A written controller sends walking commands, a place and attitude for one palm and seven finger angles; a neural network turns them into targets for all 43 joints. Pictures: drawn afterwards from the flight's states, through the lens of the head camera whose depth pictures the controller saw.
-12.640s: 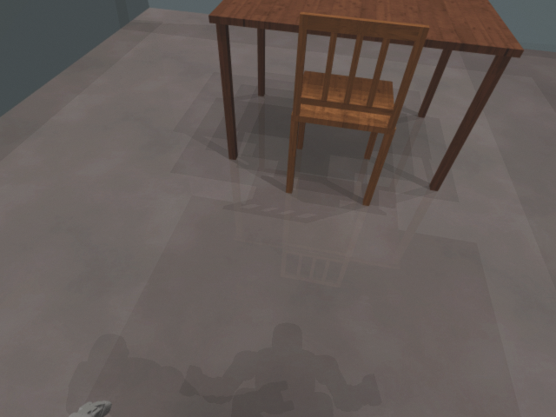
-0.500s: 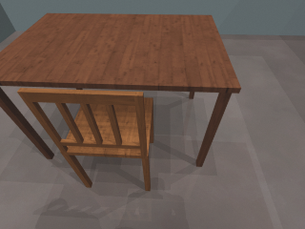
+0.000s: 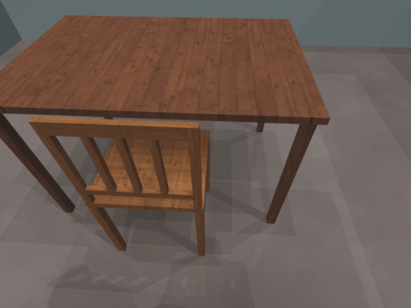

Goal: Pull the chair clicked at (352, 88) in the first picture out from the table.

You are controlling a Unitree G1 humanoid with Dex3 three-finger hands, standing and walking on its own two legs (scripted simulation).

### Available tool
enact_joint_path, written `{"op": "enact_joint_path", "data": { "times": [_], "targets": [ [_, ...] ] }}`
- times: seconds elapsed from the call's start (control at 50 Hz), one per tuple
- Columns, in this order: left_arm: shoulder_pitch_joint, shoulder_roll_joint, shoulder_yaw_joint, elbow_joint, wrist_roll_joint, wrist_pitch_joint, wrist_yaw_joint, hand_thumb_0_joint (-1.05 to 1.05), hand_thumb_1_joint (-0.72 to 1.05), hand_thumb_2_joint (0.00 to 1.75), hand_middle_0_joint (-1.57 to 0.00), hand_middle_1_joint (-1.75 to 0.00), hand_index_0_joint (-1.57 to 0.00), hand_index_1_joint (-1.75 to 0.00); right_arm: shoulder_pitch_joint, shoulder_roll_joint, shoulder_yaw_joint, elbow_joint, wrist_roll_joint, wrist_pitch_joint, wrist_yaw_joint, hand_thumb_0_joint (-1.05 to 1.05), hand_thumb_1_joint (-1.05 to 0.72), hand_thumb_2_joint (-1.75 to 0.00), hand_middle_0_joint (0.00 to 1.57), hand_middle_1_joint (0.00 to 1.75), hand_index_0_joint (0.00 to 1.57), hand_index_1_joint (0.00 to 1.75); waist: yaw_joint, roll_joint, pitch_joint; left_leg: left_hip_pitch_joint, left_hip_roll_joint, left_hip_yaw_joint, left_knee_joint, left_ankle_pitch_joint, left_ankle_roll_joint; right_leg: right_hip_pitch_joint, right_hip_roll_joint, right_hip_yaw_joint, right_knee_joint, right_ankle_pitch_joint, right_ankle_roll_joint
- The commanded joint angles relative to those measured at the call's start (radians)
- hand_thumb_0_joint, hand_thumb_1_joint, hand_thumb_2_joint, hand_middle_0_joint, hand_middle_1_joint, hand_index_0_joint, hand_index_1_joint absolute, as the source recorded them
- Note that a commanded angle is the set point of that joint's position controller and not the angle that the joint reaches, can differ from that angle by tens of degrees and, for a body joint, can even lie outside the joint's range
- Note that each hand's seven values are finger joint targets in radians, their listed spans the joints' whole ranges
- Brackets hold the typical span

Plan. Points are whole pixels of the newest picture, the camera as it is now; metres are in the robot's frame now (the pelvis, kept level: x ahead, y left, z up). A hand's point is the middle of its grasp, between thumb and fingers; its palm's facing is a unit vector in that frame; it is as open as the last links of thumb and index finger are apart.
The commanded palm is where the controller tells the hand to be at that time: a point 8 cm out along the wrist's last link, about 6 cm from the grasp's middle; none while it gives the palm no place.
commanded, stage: look again from close up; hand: left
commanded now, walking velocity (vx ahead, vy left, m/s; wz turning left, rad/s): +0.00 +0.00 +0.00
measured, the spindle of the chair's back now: (130, 166) +0.50 +0.26 -0.10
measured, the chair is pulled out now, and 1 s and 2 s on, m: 0.00 0.00 0.00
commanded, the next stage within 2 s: shuffle to correct the standing spot in 0.06 s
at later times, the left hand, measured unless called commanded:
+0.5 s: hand out of the picture +0.00 +0.15 -0.19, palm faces +0.06 -0.99 -0.16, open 7.4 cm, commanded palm none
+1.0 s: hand out of the picture +0.11 +0.17 -0.17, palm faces +0.08 -0.95 -0.31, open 7.3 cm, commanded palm none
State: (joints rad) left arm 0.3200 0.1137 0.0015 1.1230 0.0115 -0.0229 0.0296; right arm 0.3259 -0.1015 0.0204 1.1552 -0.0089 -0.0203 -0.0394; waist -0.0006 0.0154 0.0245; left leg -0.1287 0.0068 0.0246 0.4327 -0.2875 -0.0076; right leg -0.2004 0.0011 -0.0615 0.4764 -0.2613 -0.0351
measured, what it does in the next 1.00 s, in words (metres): steps on the spot: right foot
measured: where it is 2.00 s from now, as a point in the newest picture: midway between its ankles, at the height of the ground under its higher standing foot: outside the picture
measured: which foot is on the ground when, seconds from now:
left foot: down 0.00-0.94, up 0.96-1.00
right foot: down 0.00-0.70, up 0.72-0.90, down 0.92-1.00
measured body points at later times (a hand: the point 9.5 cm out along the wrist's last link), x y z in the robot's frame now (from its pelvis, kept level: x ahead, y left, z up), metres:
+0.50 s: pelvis +0.04 +0.00 -0.01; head +0.06 -0.01 +0.44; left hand +0.00 +0.21 -0.17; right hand -0.02 -0.20 -0.18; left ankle -0.03 +0.12 -0.74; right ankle +0.00 -0.09 -0.74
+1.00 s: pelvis +0.07 -0.03 -0.02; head +0.11 -0.07 +0.43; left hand +0.10 +0.22 -0.15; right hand +0.07 -0.25 -0.19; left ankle -0.02 +0.11 -0.72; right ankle +0.12 -0.13 -0.74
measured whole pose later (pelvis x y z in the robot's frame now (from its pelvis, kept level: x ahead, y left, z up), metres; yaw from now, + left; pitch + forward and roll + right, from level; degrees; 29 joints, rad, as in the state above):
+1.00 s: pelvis +0.07 -0.03 -0.02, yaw +3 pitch -1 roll +1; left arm 0.22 0.18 0.05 1.01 0.02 -0.02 0.03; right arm 0.27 -0.15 -0.03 1.09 0.00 0.03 -0.04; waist -0.01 0.06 0.11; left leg -0.17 0.02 0.00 0.73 -0.55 -0.01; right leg -0.36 -0.03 -0.07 0.66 -0.28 -0.04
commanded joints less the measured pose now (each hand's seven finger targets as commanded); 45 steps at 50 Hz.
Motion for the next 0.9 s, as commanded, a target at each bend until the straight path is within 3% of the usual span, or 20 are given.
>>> {"op": "enact_joint_path", "data": {
  "times": [0.0, 0.14, 0.24, 0.34, 0.4, 0.46, 0.5, 0.54, 0.56, 0.58, 0.6, 0.62, 0.64, 0.66, 0.68, 0.7, 0.74, 0.78, 0.86, 0.88],
  "targets": [
    [0.076, 0.089, 0.016, -0.016, -0.001, -0.011, 0.010, 0.00, 0.90, 0.90, -0.20, -0.30, -0.20, -0.30, 0.088, -0.074, -0.016, -0.008, -0.004, -0.012, -0.003, 0.00, -0.90, -0.90, 0.20, 0.30, 0.20, 0.30, 0.002, -0.018, 0.060, -0.080, 0.079, -0.064, -0.078, 0.146, 0.033, 0.013, -0.111, 0.114, -0.087, 0.166, -0.022],
    [0.077, 0.088, 0.015, -0.017, 0.000, -0.010, 0.010, 0.00, 0.90, 0.90, -0.20, -0.30, -0.20, -0.30, 0.082, -0.071, -0.017, -0.008, -0.003, -0.011, -0.005, 0.00, -0.90, -0.90, 0.20, 0.30, 0.20, 0.30, 0.004, -0.015, 0.064, -0.078, 0.083, -0.066, -0.083, 0.151, 0.035, 0.013, -0.106, 0.110, -0.088, 0.170, -0.020],
    [0.090, 0.095, 0.030, -0.022, 0.010, 0.006, -0.003, 0.00, 0.90, 0.90, -0.20, -0.30, -0.20, -0.30, 0.098, -0.077, -0.026, -0.010, -0.016, 0.002, 0.004, 0.00, -0.90, -0.90, 0.20, 0.30, 0.20, 0.30, 0.006, -0.032, 0.123, -0.141, 0.067, -0.060, -0.067, -0.162, 0.056, -0.060, -0.089, 0.130, -0.101, -0.242, -0.039],
    [0.107, 0.086, 0.040, -0.032, 0.012, 0.000, -0.012, 0.00, 0.90, 0.90, -0.20, -0.30, -0.20, -0.30, 0.116, -0.072, -0.032, -0.022, -0.017, -0.008, 0.006, 0.00, -0.90, -0.90, 0.20, 0.30, 0.20, 0.30, 0.003, -0.014, 0.162, -0.173, 0.080, -0.081, -0.048, -0.165, 0.077, -0.092, -0.078, 0.125, -0.055, -0.229, -0.057],
    [0.125, 0.075, 0.042, -0.026, 0.011, -0.011, -0.014, 0.00, 0.90, 0.90, -0.20, -0.30, -0.20, -0.30, 0.130, -0.084, -0.033, -0.022, -0.015, -0.023, 0.001, 0.00, -0.90, -0.90, 0.20, 0.30, 0.20, 0.30, 0.002, 0.034, 0.123, -0.138, 0.106, -0.100, -0.017, -0.015, 0.090, -0.072, -0.066, 0.096, 0.024, -0.067, -0.059],
    [0.158, 0.077, 0.047, -0.011, 0.012, -0.021, -0.012, 0.00, 0.90, 0.90, -0.20, -0.30, -0.20, -0.30, 0.139, -0.090, -0.037, -0.018, -0.013, -0.036, -0.007, 0.00, -0.90, -0.90, 0.20, 0.30, 0.20, 0.30, 0.007, 0.013, 0.065, -0.115, 0.106, -0.065, 0.074, 0.219, 0.090, -0.002, -0.074, 0.075, 0.090, 0.168, -0.066],
    [0.210, 0.102, 0.054, 0.010, 0.009, -0.026, -0.002, 0.00, 0.90, 0.90, -0.20, -0.30, -0.20, -0.30, 0.125, -0.069, -0.030, -0.026, -0.009, -0.039, -0.014, 0.00, -0.90, -0.90, 0.20, 0.30, 0.20, 0.30, 0.027, -0.059, 0.013, -0.181, 0.054, 0.010, 0.196, 0.296, 0.054, 0.132, -0.131, 0.132, 0.088, 0.505, -0.082],
    [0.252, 0.122, 0.058, 0.029, 0.004, -0.026, 0.011, 0.00, 0.90, 0.90, -0.20, -0.30, -0.20, -0.30, 0.085, -0.042, -0.025, -0.042, -0.002, -0.030, -0.018, 0.00, -0.90, -0.90, 0.20, 0.30, 0.20, 0.30, 0.040, -0.168, -0.006, -0.260, 0.025, 0.044, 0.261, 0.049, 0.017, 0.235, -0.220, 0.204, 0.057, 0.881, -0.119],
    [0.237, 0.116, 0.052, 0.030, 0.005, -0.026, 0.017, 0.00, 0.90, 0.90, -0.20, -0.30, -0.20, -0.30, 0.059, -0.036, -0.022, -0.048, 0.001, -0.026, -0.020, 0.00, -0.90, -0.90, 0.20, 0.30, 0.20, 0.30, 0.037, -0.171, 0.013, -0.282, 0.027, 0.033, 0.252, -0.114, 0.009, 0.246, -0.246, 0.213, 0.057, 1.044, -0.134],
    [0.207, 0.107, 0.045, 0.023, 0.007, -0.023, 0.022, 0.00, 0.90, 0.90, -0.20, -0.30, -0.20, -0.30, 0.053, -0.030, -0.021, -0.048, 0.006, -0.022, -0.021, 0.00, -0.90, -0.90, 0.20, 0.30, 0.20, 0.30, 0.020, -0.142, 0.009, -0.240, 0.034, 0.025, 0.168, -0.120, 0.006, 0.222, -0.246, 0.190, 0.080, 1.116, -0.126],
    [0.161, 0.109, 0.040, 0.007, 0.006, -0.020, 0.025, 0.00, 0.90, 0.90, -0.20, -0.30, -0.20, -0.30, 0.088, -0.029, -0.024, -0.033, 0.008, -0.021, -0.021, 0.00, -0.90, -0.90, 0.20, 0.30, 0.20, 0.30, -0.012, -0.095, 0.005, -0.148, 0.033, 0.029, 0.029, 0.018, 0.007, 0.178, -0.207, 0.134, 0.134, 1.119, -0.090],
    [0.121, 0.112, 0.039, -0.016, 0.000, -0.018, 0.025, 0.00, 0.90, 0.90, -0.20, -0.30, -0.20, -0.30, 0.144, -0.061, -0.033, -0.010, 0.003, -0.029, -0.023, 0.00, -0.90, -0.90, 0.20, 0.30, 0.20, 0.30, -0.037, -0.012, -0.002, -0.020, 0.056, 0.015, -0.021, 0.427, 0.020, 0.091, -0.131, 0.068, 0.217, 1.014, -0.041],
    [0.077, 0.109, 0.039, -0.044, -0.009, -0.019, 0.027, 0.00, 0.90, 0.90, -0.20, -0.30, -0.20, -0.30, 0.200, -0.116, -0.051, 0.002, -0.001, -0.032, -0.029, 0.00, -0.90, -0.90, 0.20, 0.30, 0.20, 0.30, -0.058, 0.110, -0.026, 0.136, 0.128, -0.027, 0.056, 0.895, 0.051, -0.043, -0.078, 0.034, 0.275, 0.737, -0.006],
    [0.017, 0.096, 0.042, -0.074, -0.014, -0.014, 0.034, 0.00, 0.90, 0.90, -0.20, -0.30, -0.20, -0.30, 0.253, -0.127, -0.053, 0.019, 0.001, -0.024, -0.032, 0.00, -0.90, -0.90, 0.20, 0.30, 0.20, 0.30, -0.077, 0.206, -0.023, 0.241, 0.218, -0.090, 0.034, 1.268, 0.102, -0.179, -0.030, 0.001, 0.333, 0.155, 0.014],
    [-0.014, 0.086, 0.047, -0.089, -0.012, 0.000, 0.035, 0.00, 0.90, 0.90, -0.20, -0.30, -0.20, -0.30, 0.234, -0.138, -0.051, 0.030, -0.001, -0.011, -0.035, 0.00, -0.90, -0.90, 0.20, 0.30, 0.20, 0.30, -0.062, 0.272, 0.027, 0.300, 0.282, -0.142, 0.017, 1.495, 0.153, -0.310, -0.011, 0.012, 0.386, -0.280, 0.024],
    [-0.037, 0.085, 0.049, -0.100, -0.007, 0.014, 0.033, 0.00, 0.90, 0.90, -0.20, -0.30, -0.20, -0.30, 0.210, -0.136, -0.051, 0.018, -0.006, -0.001, -0.036, 0.00, -0.90, -0.90, 0.20, 0.30, 0.20, 0.30, -0.063, 0.229, 0.057, 0.294, 0.289, -0.144, 0.022, 1.446, 0.171, -0.348, -0.014, 0.026, 0.419, -0.357, 0.023],
    [-0.057, 0.070, 0.054, -0.110, 0.002, 0.023, 0.027, 0.00, 0.90, 0.90, -0.20, -0.30, -0.20, -0.30, 0.152, -0.129, -0.053, -0.016, -0.013, 0.004, -0.037, 0.00, -0.90, -0.90, 0.20, 0.30, 0.20, 0.30, -0.043, 0.154, 0.093, 0.233, 0.274, -0.125, 0.004, 1.223, 0.179, -0.358, -0.033, 0.039, 0.412, -0.307, 0.019],
    [-0.030, 0.060, 0.059, -0.108, 0.001, 0.031, 0.018, 0.00, 0.90, 0.90, -0.20, -0.30, -0.20, -0.30, 0.059, -0.145, -0.058, -0.062, -0.016, 0.007, -0.031, 0.00, -0.90, -0.90, 0.20, 0.30, 0.20, 0.30, -0.002, 0.123, 0.082, 0.095, 0.253, -0.090, -0.019, 0.991, 0.155, -0.239, -0.052, 0.039, 0.346, -0.176, 0.011],
    [0.085, 0.071, 0.062, -0.098, 0.006, 0.028, 0.006, 0.00, 0.90, 0.90, -0.20, -0.30, -0.20, -0.30, -0.006, -0.175, -0.072, -0.103, -0.013, 0.009, -0.018, 0.00, -0.90, -0.90, 0.20, 0.30, 0.20, 0.30, 0.056, 0.079, 0.021, -0.022, 0.199, -0.047, 0.035, 0.648, 0.103, -0.021, -0.039, 0.005, 0.106, 0.105, 0.019],
    [0.119, 0.111, 0.066, -0.092, 0.010, 0.014, 0.007, 0.00, 0.90, 0.90, -0.20, -0.30, -0.20, -0.30, 0.015, -0.165, -0.073, -0.104, -0.010, 0.010, -0.012, 0.00, -0.90, -0.90, 0.20, 0.30, 0.20, 0.30, 0.063, 0.004, -0.018, -0.035, 0.142, -0.028, 0.116, 0.488, 0.066, 0.048, -0.067, 0.052, 0.026, 0.287, 0.014]
  ]
}}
